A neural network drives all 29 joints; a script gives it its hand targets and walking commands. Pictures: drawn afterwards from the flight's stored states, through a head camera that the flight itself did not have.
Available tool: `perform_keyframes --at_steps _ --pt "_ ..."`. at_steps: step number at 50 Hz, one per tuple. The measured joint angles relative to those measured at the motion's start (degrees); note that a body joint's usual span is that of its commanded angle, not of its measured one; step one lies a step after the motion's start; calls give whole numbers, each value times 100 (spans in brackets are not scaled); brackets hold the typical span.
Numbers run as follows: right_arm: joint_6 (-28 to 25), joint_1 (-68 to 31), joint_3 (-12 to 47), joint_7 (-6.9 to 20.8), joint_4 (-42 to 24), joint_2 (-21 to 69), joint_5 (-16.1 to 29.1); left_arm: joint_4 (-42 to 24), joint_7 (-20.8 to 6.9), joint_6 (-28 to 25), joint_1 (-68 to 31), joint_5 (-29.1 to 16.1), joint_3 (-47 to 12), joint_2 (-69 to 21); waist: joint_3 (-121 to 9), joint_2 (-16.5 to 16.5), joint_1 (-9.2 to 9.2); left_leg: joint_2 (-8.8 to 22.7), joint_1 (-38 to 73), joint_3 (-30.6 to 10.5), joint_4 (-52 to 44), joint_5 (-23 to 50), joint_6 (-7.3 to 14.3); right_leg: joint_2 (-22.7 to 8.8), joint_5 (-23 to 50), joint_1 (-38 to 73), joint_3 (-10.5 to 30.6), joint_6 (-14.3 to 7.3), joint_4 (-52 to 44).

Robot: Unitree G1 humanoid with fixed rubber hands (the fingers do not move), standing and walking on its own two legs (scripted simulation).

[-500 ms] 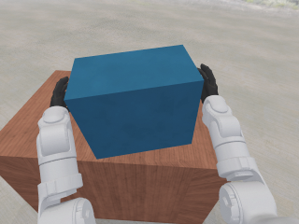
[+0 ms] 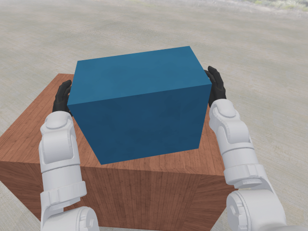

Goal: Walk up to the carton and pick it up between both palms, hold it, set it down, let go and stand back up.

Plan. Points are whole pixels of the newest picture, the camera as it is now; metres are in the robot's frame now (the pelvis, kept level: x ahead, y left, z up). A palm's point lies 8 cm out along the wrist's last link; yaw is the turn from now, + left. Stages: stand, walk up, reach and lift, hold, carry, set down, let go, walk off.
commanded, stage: hold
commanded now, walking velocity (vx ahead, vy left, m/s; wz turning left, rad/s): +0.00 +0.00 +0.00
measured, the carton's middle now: (143, 108) +0.39 +0.00 +0.16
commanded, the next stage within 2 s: none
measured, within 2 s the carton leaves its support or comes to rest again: neither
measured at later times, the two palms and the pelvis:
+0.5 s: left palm (62, 113) +0.35 +0.19 +0.19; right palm (216, 98) +0.35 -0.18 +0.21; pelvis -0.01 +0.00 +0.00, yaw +0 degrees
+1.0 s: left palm (64, 113) +0.36 +0.19 +0.19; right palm (216, 98) +0.36 -0.18 +0.21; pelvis +0.00 +0.00 +0.00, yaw +0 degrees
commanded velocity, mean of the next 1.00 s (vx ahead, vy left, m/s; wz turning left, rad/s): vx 0.00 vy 0.00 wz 0.00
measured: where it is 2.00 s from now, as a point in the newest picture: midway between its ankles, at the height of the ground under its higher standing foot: outside the picture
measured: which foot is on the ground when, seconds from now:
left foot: down 0.00-1.00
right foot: down 0.00-1.00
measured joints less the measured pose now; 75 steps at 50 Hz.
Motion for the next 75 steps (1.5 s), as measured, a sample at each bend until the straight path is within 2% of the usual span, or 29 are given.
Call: perform_keyframes --at_steps 10,12,18,21,24,28,41,46,50,58,65,71,75 --pt "-13 -130 -53 73 138 7 -70 59 -14 53 -109 21 10 62 -11 5 17 -5 -36 4 -69 91 -3 -3 59 -55 5 -9 -18" --pt "-1 -203 -114 130 252 9 -142 270 -40 -1 -214 10 75 82 3 10 15 -13 -46 -5 -53 92 3 -12 47 -71 -5 -9 19" --pt "3 -229 -144 95 297 37 -184 421 -48 -57 -277 5 129 83 -5 33 -13 -14 -80 -12 -46 104 6 -13 54 -100 -11 -7 26" --pt "-29 -153 -70 49 191 34 -129 294 -50 -67 -202 -2 100 86 -19 20 -30 -9 -75 -15 -55 111 2 -6 64 -86 -13 -9 3" --pt "-38 -244 -163 128 379 51 -208 543 -88 -124 -321 45 186 91 -25 -13 7 -9 -67 4 -53 105 2 -7 44 -104 5 -13 47" --pt "-97 -192 -161 87 270 66 -169 335 -21 -101 -226 -24 69 106 -97 -18 15 0 -123 -1 -42 102 -5 4 58 -135 2 -18 11" --pt "-11 -216 -157 90 285 8 -109 345 20 -31 -228 -37 24 88 -71 2 -36 -21 -119 6 -13 47 23 -14 19 -111 13 11 8" --pt "20 -148 22 46 185 -87 44 147 -10 43 -141 40 0 51 14 -17 -28 -13 -29 34 -53 34 25 -2 19 -29 46 19 -37" --pt "5 55 189 -65 -121 -104 218 -248 12 79 125 -22 -116 61 55 -20 -96 0 -7 10 -16 7 10 14 29 43 27 15 -88" --pt "36 12 0 40 -23 -49 48 2 18 20 -8 -18 -35 2 22 26 -41 -16 -5 28 -17 0 28 -3 -24 -5 48 18 8" --pt "84 -104 1 15 14 -31 11 29 -10 73 -99 -17 -29 84 -43 16 -25 -10 -31 21 -65 38 16 6 -3 -35 45 6 -21" --pt "119 -107 0 34 51 -16 -1 -27 -47 158 -68 27 -16 74 8 -7 -55 -4 -13 4 -70 52 3 14 14 1 30 -4 -46" --pt "66 -33 22 9 -51 -31 34 -12 -5 29 -30 -36 -36 64 -3 21 -81 -13 -39 -8 -17 33 11 5 -7 -18 20 7 4"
